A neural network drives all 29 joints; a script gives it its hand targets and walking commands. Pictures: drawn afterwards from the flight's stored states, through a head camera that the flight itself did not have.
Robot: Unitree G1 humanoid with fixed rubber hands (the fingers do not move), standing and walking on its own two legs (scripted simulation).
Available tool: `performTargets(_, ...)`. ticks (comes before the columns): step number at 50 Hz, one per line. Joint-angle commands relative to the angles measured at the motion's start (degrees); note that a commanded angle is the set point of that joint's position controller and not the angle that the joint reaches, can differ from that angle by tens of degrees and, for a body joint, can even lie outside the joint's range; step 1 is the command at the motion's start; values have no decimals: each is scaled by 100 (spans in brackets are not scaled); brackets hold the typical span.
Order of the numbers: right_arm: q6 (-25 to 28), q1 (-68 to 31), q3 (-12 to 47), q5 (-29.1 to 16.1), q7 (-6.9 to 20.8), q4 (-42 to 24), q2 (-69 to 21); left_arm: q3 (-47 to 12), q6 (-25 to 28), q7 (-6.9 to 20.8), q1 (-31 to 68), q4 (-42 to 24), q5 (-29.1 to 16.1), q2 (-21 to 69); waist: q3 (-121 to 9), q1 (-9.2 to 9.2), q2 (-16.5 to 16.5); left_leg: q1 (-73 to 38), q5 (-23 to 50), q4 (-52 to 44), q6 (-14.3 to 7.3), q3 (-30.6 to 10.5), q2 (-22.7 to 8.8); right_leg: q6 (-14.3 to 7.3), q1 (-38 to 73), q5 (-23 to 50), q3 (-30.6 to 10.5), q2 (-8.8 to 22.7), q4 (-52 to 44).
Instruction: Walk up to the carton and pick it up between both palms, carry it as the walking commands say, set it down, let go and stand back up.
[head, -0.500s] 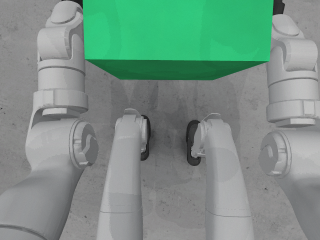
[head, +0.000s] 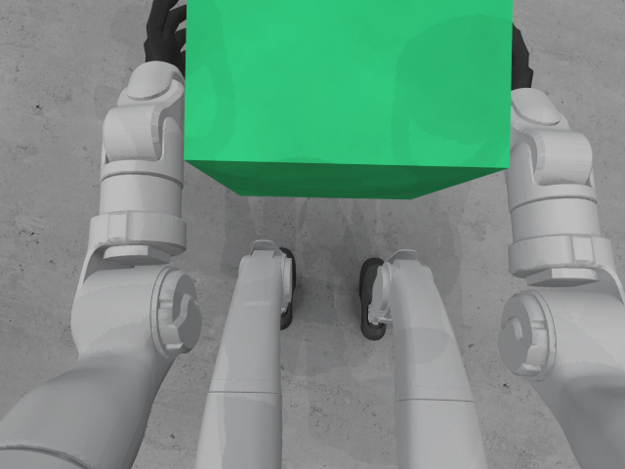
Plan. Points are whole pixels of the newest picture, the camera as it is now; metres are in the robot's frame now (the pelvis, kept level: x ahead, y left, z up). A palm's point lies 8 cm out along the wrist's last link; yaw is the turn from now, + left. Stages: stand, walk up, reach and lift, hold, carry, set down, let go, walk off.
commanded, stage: reach and lift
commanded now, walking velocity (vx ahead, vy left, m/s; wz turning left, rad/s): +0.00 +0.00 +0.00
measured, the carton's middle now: (336, 66) +0.53 +0.02 -0.11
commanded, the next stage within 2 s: none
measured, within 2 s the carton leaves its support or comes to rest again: neither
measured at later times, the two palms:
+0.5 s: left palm (136, 68) +0.47 +0.20 +0.01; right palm (548, 91) +0.47 -0.16 +0.00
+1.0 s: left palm (95, 63) +0.44 +0.19 +0.08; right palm (619, 86) +0.44 -0.17 +0.07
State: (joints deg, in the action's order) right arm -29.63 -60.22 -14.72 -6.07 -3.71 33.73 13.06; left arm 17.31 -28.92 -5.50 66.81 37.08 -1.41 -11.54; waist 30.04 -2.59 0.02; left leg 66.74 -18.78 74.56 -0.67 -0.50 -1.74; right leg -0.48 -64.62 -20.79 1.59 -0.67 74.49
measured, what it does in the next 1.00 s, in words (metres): rises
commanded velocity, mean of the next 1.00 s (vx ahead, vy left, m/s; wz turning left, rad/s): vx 0.00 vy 0.00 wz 0.00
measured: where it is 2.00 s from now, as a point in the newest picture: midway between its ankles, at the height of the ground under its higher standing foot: (326, 308)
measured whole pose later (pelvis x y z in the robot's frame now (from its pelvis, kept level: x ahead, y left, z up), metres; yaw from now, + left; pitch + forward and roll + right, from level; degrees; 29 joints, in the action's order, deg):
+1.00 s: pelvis +0.03 +0.00 +0.11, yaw +1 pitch -3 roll -1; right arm -29.1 -40.7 -16.0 -4.1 0.0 27.8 8.1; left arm 18.2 -28.8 -4.3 46.1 28.1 2.3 -2.7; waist 29.7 -2.5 0.0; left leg 28.8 -10.1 42.3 -0.4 -0.5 -1.2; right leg -0.5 -26.4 -11.7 1.6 -0.7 41.4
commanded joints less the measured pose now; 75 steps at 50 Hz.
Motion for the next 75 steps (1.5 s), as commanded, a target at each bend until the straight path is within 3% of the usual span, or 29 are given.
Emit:
performTargets(1,398,-5415,3074,-494,1689,-2081,-6342,-3783,306,2069,4974,-2604,-1404,6210,-14326,555,140,-4715,851,-1209,43,-173,936,-41,3788,952,-500,-687,-1257)
performTargets(3,411,-5179,3294,-527,1663,-2480,-6468,-3678,251,2077,4126,-2356,-1295,6356,-14558,389,-198,-4864,1267,-1234,-29,-164,960,29,4330,1281,-523,-692,-1367)
performTargets(5,403,-4697,3090,-406,1730,-2009,-6419,-3885,269,2099,4355,-2453,-1321,6479,-14415,716,135,-4983,1195,-1369,77,-275,908,-43,3915,1215,-422,-716,-1399)
performTargets(8,501,-5157,3180,-532,1778,-2314,-6496,-3452,203,2166,3557,-1563,-1028,6610,-13511,255,-45,-4869,1065,-1582,-57,-285,900,-44,3905,967,-588,-625,-1630)
performTargets(11,459,-5221,3271,-549,1787,-2365,-6658,-3664,217,2220,4001,-1923,-1103,6549,-13761,365,-126,-4737,724,-1730,-61,-206,911,19,4524,863,-636,-627,-1866)
performTargets(12,417,-4997,3119,-434,1783,-2162,-6588,-3831,300,2213,4494,-2546,-1274,6497,-13959,696,-124,-4858,753,-1814,20,-219,910,17,4601,982,-573,-649,-1865)
performTargets(15,503,-5315,3293,-584,1747,-2795,-6387,-3908,255,2152,4232,-2625,-1297,6598,-14087,575,230,-5378,1080,-1892,-9,-252,927,-66,4944,1199,-634,-650,-1990)
performTargets(18,452,-4720,2977,-305,1814,-1691,-6498,-3806,286,2224,4086,-1989,-1069,6554,-12882,694,133,-4957,608,-2165,27,-313,836,-57,4273,713,-647,-621,-2189)
performTargets(21,470,-4848,3238,-589,1881,-2635,-6534,-3599,237,2205,3443,-2289,-1030,6548,-13712,370,-44,-5758,1177,-2311,-93,-328,882,-28,5154,1212,-653,-617,-2399)
performTargets(24,401,-4262,3107,-338,1880,-1954,-6569,-3841,306,2230,3875,-2553,-1162,6620,-13324,755,107,-5681,952,-2532,-2,-301,829,-70,5215,1094,-661,-606,-2569)
performTargets(28,494,-4488,2823,-171,2059,-1792,-6542,-3531,219,2321,3254,-1577,-798,6942,-12281,641,73,-5758,242,-2892,-16,-415,769,-119,4648,383,-540,-584,-2889)
performTargets(30,428,-4423,3068,-264,2056,-2037,-6736,-3749,332,2303,3938,-2678,-1032,6681,-13178,611,-55,-6128,629,-2936,-16,-387,796,-46,5252,775,-642,-565,-2953)
performTargets(33,430,-4032,2739,-153,2081,-1385,-6772,-3681,282,2392,3420,-1767,-821,6778,-12069,687,175,-5765,352,-3191,-43,-351,742,-79,5094,576,-640,-521,-3173)
performTargets(35,442,-4076,2857,-208,2115,-1955,-6778,-3798,329,2375,3605,-2585,-984,6782,-12805,711,57,-6303,700,-3250,-2,-370,772,-32,5491,936,-651,-532,-3255)
performTargets(37,506,-4172,3201,-378,2062,-2412,-6746,-3841,290,2347,2986,-2273,-900,6937,-12748,527,-23,-6522,1332,-3243,-50,-383,768,-87,5858,1437,-704,-558,-3337)
performTargets(40,440,-3392,2949,-117,2091,-1881,-6675,-3934,258,2393,2635,-2133,-787,7017,-12079,721,132,-6499,1449,-3422,2,-478,709,-86,5592,1509,-695,-544,-3551)
performTargets(43,464,-3393,3300,-266,2083,-2264,-6812,-3886,278,2380,2421,-2455,-741,6946,-12284,389,65,-6665,1740,-3528,-51,-411,770,-33,6105,1767,-776,-512,-3667)
performTargets(48,385,-3283,3383,-232,1985,-2838,-6721,-3999,234,2333,2534,-3062,-773,6916,-12138,534,17,-7031,1758,-3821,-76,-478,771,-11,6709,1832,-865,-461,-3961)
performTargets(50,355,-2984,3451,-93,1963,-2445,-6697,-3901,176,2418,1962,-2426,-654,6911,-11295,474,-15,-6590,1568,-3924,-73,-410,779,-3,6475,1627,-896,-396,-4126)
performTargets(51,308,-2730,3450,-93,1963,-2573,-6860,-4027,230,2349,2238,-3179,-726,6872,-11823,494,-49,-7041,1853,-3950,-54,-442,776,3,6790,1985,-808,-441,-4043)
performTargets(52,343,-2829,3369,-5,1975,-2355,-6565,-3855,131,2401,1784,-2104,-580,7006,-10838,555,-114,-6698,1451,-4009,-83,-502,700,-10,6263,1508,-812,-415,-4136)
performTargets(54,330,-3089,3687,-238,1915,-3068,-6913,-4124,208,2354,2441,-3413,-793,6716,-11942,456,-93,-7276,1915,-4052,-48,-424,811,30,7072,2054,-846,-456,-4249)
performTargets(56,236,-3072,3572,-118,1882,-2784,-6772,-3789,83,2356,1808,-2482,-553,6783,-10718,298,-381,-6835,1206,-4234,-134,-477,759,55,6844,1270,-875,-359,-4373)
performTargets(59,123,-2386,3201,122,1870,-2603,-6490,-4095,-12,2301,2065,-3041,-696,6975,-10743,758,184,-7486,1373,-4401,37,-506,720,-67,6745,1476,-736,-452,-4473)
performTargets(61,21,-1837,2786,366,1955,-1451,-6742,-3581,-90,2357,1527,-2027,-305,6774,-8955,471,146,-6615,630,-4633,-2,-363,665,-80,6300,717,-749,-361,-4703)
performTargets(63,79,-2421,3085,205,1968,-2412,-6670,-3737,-132,2350,1676,-2323,-503,6984,-9527,526,-92,-7136,843,-4612,-43,-412,651,-67,6559,816,-697,-403,-4739)
performTargets(68,-190,-1673,2352,765,1949,-1119,-6758,-2811,-390,2474,804,-985,-68,6850,-5745,620,-348,-6126,-72,-4926,-117,-314,622,-129,5806,-225,-778,-272,-5101)
performTargets(72,-308,-1447,1960,945,2046,-501,-7044,-2612,-550,2700,1015,-723,185,6918,-4692,692,-165,-6253,-635,-5045,-72,-219,778,-293,5355,-1257,-878,-157,-5581)
performTargets(75,-383,-1340,2058,996,2069,-836,-6835,-2718,-720,2779,391,-442,170,7228,-4691,747,-369,-6449,-290,-5169,-50,-184,788,-223,5632,-835,-849,-168,-5700)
